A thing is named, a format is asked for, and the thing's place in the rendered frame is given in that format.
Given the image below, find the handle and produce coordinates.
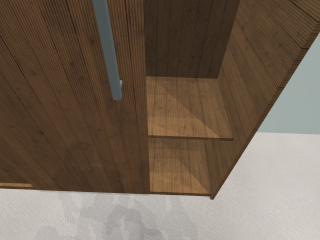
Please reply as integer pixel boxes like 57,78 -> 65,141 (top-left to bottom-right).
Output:
92,0 -> 123,100

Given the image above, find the wardrobe door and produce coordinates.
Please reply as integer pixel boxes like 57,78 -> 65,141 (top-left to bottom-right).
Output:
0,158 -> 29,184
0,0 -> 150,195

